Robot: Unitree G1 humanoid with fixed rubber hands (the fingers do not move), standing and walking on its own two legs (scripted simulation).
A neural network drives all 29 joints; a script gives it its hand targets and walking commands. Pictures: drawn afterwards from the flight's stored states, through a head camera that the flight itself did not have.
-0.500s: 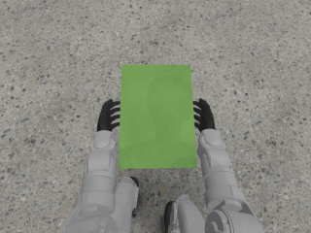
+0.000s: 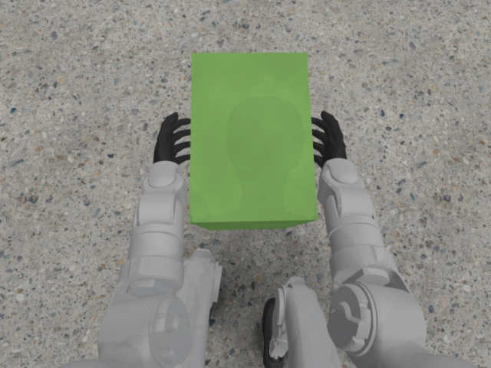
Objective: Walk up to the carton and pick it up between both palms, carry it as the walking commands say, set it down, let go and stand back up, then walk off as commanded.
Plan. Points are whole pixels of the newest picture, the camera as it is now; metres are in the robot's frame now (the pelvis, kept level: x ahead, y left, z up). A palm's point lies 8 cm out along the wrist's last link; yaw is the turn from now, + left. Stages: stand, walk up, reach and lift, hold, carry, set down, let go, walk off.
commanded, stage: set down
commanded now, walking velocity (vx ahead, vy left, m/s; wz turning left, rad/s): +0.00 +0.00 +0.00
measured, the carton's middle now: (248, 159) +0.46 +0.06 -0.15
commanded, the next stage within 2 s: none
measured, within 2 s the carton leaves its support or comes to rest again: neither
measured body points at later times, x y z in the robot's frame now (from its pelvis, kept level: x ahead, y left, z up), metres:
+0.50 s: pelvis -0.01 +0.00 -0.07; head +0.26 +0.04 +0.29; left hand +0.45 +0.20 -0.16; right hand +0.50 -0.06 -0.16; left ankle +0.13 +0.12 -0.57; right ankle +0.04 -0.11 -0.57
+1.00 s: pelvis -0.02 +0.00 -0.13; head +0.30 +0.03 +0.18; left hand +0.48 +0.20 -0.25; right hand +0.53 -0.06 -0.25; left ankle +0.13 +0.12 -0.57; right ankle +0.04 -0.11 -0.57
